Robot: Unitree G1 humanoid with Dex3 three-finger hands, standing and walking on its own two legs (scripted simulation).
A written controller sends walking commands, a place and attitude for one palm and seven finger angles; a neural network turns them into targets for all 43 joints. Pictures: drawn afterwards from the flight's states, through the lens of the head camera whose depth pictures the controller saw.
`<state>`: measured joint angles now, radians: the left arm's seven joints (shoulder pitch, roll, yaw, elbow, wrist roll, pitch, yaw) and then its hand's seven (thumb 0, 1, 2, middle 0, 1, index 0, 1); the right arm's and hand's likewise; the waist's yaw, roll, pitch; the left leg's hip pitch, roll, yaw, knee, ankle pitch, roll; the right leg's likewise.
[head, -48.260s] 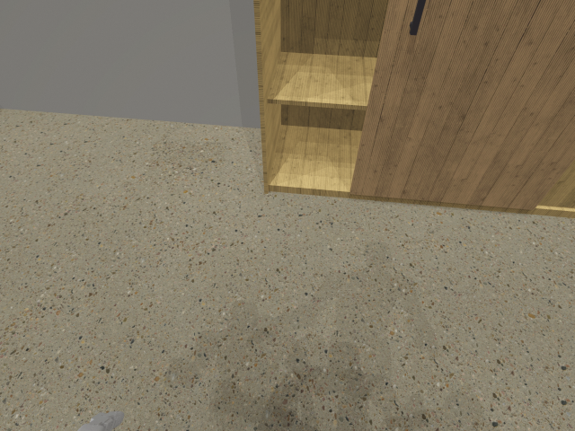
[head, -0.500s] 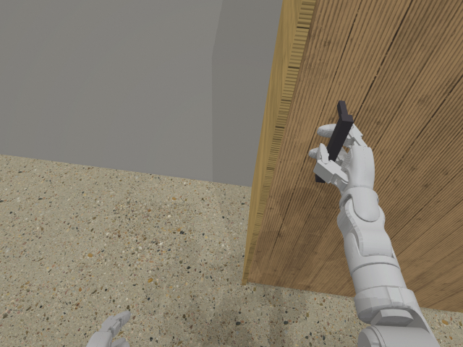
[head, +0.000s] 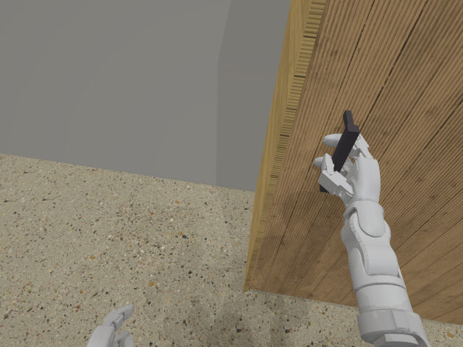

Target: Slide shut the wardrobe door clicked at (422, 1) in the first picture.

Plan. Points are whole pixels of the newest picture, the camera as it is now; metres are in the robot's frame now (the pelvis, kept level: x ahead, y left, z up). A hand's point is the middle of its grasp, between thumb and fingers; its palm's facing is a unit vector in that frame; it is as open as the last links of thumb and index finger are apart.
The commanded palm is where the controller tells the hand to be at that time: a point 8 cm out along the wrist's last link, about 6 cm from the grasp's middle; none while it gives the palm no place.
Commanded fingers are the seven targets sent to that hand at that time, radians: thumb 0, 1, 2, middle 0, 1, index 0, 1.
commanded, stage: grip the handle and tug to test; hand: right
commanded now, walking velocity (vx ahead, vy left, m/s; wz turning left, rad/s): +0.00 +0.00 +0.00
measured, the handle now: (335, 153) +0.44 -0.15 +0.12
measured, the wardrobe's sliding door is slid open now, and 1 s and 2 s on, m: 0.00 0.00 0.00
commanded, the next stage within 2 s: tug the door sideways, standing still in 0.10 s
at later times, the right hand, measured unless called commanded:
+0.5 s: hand (323, 174) +0.38 -0.12 +0.13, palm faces +0.12 +0.99 +0.00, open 5.6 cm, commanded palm +0.36 -0.13 +0.13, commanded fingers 0.00 -0.90 -0.90 0.45 1.40 0.45 1.40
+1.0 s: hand (321, 175) +0.38 -0.11 +0.12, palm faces +0.15 +0.99 -0.04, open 5.7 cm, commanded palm +0.36 -0.10 +0.13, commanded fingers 0.00 -0.90 -0.90 0.45 1.40 0.45 1.40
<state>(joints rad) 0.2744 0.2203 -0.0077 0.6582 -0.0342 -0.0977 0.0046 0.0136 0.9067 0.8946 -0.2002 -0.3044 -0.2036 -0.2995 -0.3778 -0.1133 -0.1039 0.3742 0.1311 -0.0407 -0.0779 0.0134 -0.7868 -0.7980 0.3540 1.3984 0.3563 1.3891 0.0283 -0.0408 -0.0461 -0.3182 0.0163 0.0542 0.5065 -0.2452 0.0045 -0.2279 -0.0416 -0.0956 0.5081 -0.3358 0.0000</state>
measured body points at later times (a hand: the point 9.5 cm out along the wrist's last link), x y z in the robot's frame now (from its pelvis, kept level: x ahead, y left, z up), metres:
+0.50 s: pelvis +0.02 +0.00 +0.00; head +0.04 +0.01 +0.45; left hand +0.19 +0.21 -0.11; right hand +0.37 -0.17 +0.13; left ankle +0.01 +0.12 -0.74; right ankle -0.05 -0.11 -0.74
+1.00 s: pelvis -0.01 -0.01 -0.01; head +0.02 +0.01 +0.44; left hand +0.13 +0.20 -0.13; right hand +0.37 -0.16 +0.13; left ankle +0.01 +0.12 -0.74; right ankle -0.05 -0.11 -0.74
